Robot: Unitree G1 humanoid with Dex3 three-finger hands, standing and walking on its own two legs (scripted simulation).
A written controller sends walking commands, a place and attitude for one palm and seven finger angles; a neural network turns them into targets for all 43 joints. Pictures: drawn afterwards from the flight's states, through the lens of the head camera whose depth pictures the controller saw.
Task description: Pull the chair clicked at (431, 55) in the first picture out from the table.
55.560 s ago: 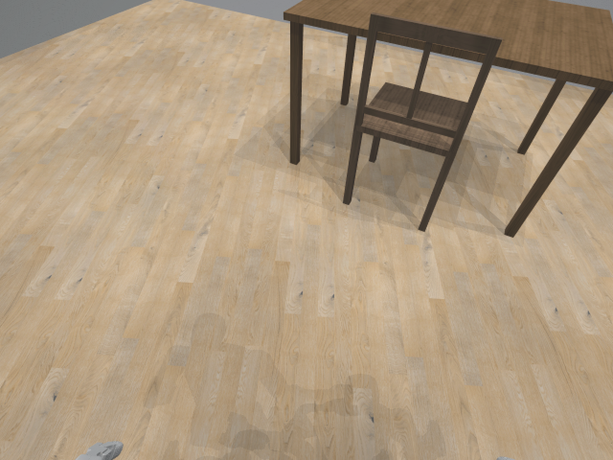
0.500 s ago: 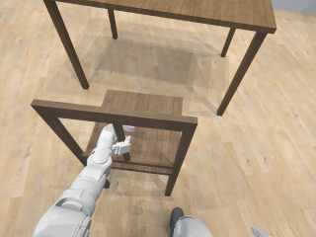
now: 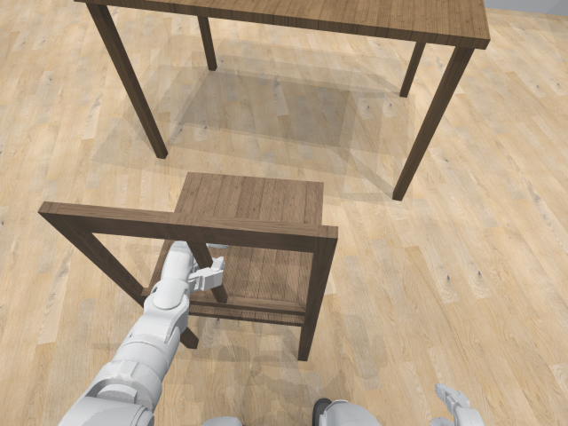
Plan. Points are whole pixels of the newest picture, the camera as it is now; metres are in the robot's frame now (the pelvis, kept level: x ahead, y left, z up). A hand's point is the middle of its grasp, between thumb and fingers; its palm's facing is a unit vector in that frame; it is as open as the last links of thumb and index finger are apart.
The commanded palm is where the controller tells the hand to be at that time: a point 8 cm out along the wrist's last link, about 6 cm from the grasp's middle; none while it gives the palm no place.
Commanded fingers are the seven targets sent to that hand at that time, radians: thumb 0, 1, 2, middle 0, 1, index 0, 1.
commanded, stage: stop walking, hand still on the chair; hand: left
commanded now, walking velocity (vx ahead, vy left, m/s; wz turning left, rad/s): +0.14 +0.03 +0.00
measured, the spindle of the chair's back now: (210, 273) +0.36 +0.14 -0.11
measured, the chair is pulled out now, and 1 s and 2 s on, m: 0.60 0.63 0.63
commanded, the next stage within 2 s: open the thumb and straighten the fingers in 0.68 s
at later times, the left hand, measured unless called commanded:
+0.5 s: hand (214, 287) +0.32 +0.12 -0.05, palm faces -0.07 -0.98 -0.18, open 5.3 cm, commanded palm +0.30 +0.17 -0.04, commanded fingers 0.00 0.90 0.90 -0.50 -1.45 -0.50 -1.45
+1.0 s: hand (208, 279) +0.33 +0.13 -0.05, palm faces -0.05 -0.99 -0.16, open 7.1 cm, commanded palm +0.31 +0.19 -0.03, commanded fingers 0.00 -0.55 0.20 -0.45 -1.30 -0.45 -1.30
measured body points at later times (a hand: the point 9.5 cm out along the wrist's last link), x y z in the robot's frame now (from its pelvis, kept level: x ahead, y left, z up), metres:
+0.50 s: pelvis +0.03 +0.01 +0.01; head +0.05 +0.01 +0.46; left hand +0.32 +0.17 -0.04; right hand +0.17 -0.23 -0.10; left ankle +0.01 +0.14 -0.73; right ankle +0.08 -0.11 -0.73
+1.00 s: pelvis +0.04 +0.01 +0.00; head +0.07 +0.00 +0.45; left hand +0.32 +0.18 -0.04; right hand +0.16 -0.25 -0.11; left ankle +0.01 +0.14 -0.73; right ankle +0.08 -0.11 -0.73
